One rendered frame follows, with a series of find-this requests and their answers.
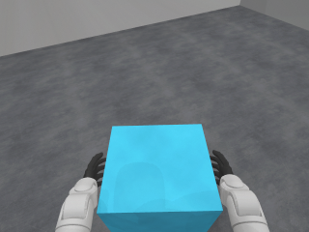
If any right robot forearm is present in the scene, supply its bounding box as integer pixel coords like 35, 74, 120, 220
219, 174, 269, 232

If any carton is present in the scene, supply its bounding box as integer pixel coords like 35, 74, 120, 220
97, 124, 223, 232

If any robot right hand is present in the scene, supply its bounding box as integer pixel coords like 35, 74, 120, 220
210, 150, 234, 186

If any robot left hand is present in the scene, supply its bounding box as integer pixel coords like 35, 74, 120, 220
83, 152, 107, 187

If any left robot forearm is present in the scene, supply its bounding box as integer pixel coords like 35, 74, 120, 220
55, 177, 98, 232

